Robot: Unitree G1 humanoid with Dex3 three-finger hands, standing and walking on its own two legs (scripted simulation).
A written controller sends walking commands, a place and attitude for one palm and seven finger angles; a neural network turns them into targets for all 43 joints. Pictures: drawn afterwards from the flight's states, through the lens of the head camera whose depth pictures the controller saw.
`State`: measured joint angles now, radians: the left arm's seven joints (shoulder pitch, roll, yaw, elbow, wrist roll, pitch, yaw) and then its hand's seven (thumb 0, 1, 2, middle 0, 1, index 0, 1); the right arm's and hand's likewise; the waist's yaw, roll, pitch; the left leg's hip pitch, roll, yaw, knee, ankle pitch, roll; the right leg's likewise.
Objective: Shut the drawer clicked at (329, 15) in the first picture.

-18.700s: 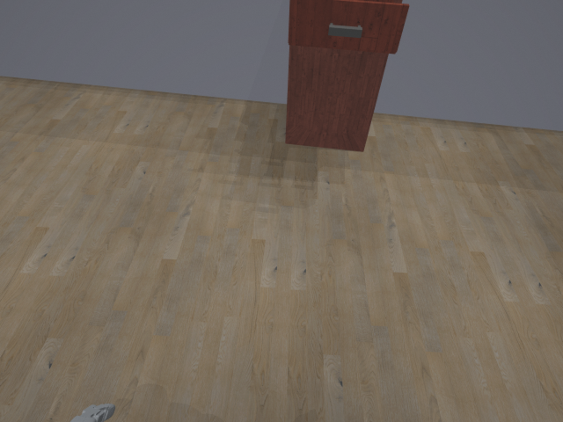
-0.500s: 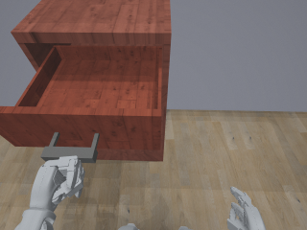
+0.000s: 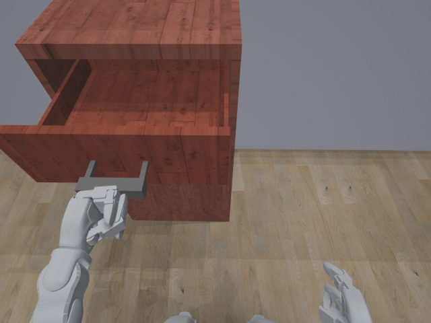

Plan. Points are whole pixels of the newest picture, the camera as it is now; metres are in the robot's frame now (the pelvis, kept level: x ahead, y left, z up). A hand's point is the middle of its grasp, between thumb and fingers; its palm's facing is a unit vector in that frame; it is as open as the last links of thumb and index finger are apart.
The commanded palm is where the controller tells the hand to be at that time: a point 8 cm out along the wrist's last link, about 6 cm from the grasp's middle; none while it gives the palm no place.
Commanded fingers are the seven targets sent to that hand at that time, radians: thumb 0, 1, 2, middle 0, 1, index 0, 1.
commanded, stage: push the drawer shut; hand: left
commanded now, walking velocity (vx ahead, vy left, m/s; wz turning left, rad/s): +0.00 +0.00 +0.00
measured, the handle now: (115, 176) +0.36 +0.20 +0.06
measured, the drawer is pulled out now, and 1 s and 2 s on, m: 0.21 0.09 0.00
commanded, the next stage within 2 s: pull the fist back off the drawer in 1.92 s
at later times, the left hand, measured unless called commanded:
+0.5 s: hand (129, 188) +0.34 +0.17 +0.06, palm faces -0.02 -1.00 -0.05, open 3.1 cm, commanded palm +0.33 +0.24 +0.06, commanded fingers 0.00 0.90 0.90 -1.40 -1.60 -1.40 -1.60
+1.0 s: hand (137, 159) +0.41 +0.17 +0.06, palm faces +0.00 -1.00 -0.05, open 3.2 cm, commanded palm +0.39 +0.23 +0.06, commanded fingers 0.00 0.90 0.90 -1.40 -1.60 -1.40 -1.60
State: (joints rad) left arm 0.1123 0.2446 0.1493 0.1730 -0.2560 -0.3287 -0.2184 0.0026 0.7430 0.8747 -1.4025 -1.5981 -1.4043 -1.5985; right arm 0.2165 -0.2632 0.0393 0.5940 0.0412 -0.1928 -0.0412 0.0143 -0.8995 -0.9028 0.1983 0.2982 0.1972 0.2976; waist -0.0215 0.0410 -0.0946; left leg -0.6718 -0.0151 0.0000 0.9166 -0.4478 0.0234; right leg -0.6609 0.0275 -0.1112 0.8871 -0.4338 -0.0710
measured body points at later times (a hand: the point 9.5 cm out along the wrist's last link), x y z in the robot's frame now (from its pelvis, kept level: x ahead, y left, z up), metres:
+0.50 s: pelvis +0.00 +0.01 +0.00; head +0.06 +0.01 +0.45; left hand +0.34 +0.23 +0.06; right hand +0.13 -0.23 -0.10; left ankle +0.00 +0.10 -0.69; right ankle +0.00 -0.07 -0.69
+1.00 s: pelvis +0.00 +0.01 +0.00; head +0.07 +0.01 +0.44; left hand +0.40 +0.23 +0.06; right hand +0.08 -0.25 -0.11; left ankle +0.00 +0.10 -0.69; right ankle +0.00 -0.07 -0.69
